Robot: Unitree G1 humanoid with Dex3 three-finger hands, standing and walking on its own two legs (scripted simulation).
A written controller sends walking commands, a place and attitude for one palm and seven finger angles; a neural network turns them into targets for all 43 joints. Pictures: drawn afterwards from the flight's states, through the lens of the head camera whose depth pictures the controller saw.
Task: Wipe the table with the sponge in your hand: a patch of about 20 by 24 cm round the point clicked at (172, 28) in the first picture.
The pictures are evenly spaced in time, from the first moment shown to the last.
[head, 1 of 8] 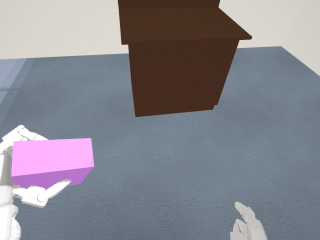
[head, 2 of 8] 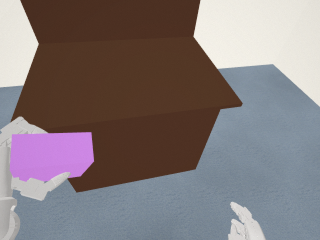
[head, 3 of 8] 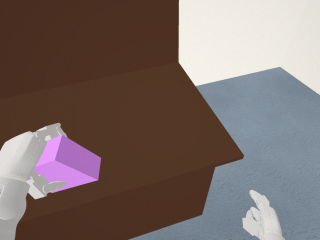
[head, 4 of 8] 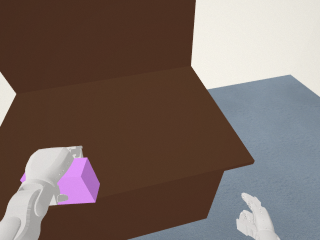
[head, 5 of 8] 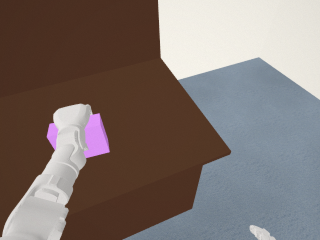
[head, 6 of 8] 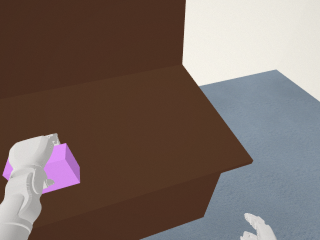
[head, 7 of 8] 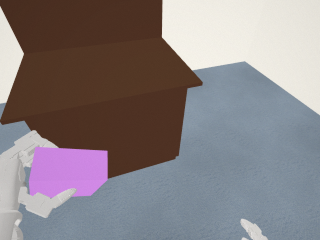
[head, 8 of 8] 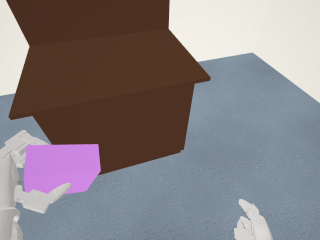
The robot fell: no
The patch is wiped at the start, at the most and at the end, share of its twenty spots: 0.00 0.85 0.85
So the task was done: no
